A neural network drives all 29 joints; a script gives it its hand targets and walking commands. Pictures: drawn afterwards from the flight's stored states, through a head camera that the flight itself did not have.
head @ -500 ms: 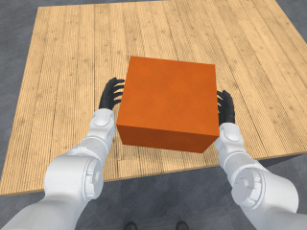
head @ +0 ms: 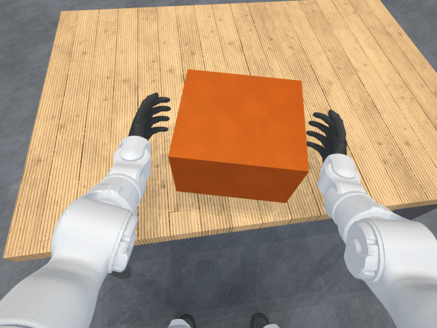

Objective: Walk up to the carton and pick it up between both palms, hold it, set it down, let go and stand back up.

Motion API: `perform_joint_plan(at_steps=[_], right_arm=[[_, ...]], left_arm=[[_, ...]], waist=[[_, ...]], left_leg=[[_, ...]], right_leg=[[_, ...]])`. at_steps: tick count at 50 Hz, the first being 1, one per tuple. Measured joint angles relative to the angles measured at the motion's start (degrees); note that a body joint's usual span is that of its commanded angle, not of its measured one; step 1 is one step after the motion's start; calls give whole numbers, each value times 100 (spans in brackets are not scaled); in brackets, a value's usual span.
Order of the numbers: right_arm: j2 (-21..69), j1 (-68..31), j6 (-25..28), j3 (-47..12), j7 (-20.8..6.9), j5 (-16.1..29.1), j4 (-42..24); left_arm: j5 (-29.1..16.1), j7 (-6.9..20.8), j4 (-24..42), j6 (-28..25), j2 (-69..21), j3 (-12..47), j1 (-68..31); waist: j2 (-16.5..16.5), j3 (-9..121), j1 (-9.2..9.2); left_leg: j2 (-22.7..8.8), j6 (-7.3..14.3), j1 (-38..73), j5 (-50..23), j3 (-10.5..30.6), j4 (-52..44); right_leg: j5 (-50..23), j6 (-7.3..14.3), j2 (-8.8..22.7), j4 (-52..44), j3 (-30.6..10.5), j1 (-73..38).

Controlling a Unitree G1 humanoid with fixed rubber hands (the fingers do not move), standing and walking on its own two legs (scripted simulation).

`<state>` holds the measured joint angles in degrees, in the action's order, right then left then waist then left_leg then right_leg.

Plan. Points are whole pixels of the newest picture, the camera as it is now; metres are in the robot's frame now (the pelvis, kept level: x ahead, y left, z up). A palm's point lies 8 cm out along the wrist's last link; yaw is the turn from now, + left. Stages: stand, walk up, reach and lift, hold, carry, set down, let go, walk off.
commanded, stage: set down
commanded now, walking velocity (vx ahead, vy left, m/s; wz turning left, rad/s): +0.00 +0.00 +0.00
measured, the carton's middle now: (237, 137) +0.49 -0.03 -0.01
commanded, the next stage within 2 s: none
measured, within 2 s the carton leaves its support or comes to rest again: neither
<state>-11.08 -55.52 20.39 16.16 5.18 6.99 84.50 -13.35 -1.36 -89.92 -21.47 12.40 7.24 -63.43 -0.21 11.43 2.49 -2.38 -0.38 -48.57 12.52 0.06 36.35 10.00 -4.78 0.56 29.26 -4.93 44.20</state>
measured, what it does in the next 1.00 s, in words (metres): stands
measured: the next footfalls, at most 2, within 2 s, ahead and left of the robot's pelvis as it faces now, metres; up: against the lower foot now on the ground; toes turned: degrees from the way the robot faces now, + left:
none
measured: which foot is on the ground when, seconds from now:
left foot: down 0.00-1.00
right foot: down 0.00-1.00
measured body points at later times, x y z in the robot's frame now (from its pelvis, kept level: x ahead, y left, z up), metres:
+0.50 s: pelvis +0.00 +0.00 +0.00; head +0.10 +0.02 +0.44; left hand +0.43 +0.17 +0.00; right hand +0.41 -0.22 +0.01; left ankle +0.03 +0.11 -0.72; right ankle +0.02 -0.18 -0.72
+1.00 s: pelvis -0.01 -0.01 +0.01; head +0.05 +0.00 +0.45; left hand +0.38 +0.18 +0.00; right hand +0.36 -0.24 +0.02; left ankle +0.03 +0.11 -0.72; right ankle +0.02 -0.18 -0.72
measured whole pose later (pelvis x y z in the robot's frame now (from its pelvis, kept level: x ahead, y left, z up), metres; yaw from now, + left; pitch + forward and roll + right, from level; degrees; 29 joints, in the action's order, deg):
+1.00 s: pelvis -0.01 -0.01 +0.01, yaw +1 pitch +14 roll -1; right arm -11.3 -32.5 18.3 2.4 6.9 14.7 61.7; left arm -13.8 3.0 -74.1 -20.8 14.2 5.7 -38.8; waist -0.2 6.5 2.5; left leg -2.4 -0.9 -35.6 11.7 0.1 33.7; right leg 10.6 -3.9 0.5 29.5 -4.9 32.7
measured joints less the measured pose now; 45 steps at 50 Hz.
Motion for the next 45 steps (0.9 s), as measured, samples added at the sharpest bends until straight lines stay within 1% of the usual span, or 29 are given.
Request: perform_joint_plan(at_steps=[3,7,13,22,33,45], right_arm=[[-19,23,1,-204,1,148,-25],[-22,57,3,-317,1,292,-86],[-24,229,5,-458,0,375,-300],[-24,818,105,-742,2,553,-709],[-24,1436,86,-1015,20,683,-1299],[-24,1933,-152,-1268,136,760,-1882]], left_arm=[[0,59,-1,-54,0,0,107],[-40,106,-1,-120,2,1,285],[-40,119,19,-220,31,0,581],[-40,184,517,-275,99,1,1167],[-40,312,887,-167,110,-16,1608],[-40,393,1186,-19,140,-76,2100]], waist=[[0,-1,0],[0,-4,0],[0,6,0],[0,94,0],[0,-117,0],[0,-372,0]], left_leg=[[0,0,16,-18,0,-18],[0,-1,19,-27,0,-26],[0,-4,20,-27,0,-28],[0,-23,64,-33,0,-38],[0,-30,550,-69,0,-127],[0,-34,1096,-82,0,-217]], right_leg=[[0,1,-1,15,0,0],[0,4,-1,26,0,6],[0,7,-1,26,0,6],[1,11,-1,26,0,-32],[2,36,-2,26,1,-473],[34,69,-3,26,5,-975]])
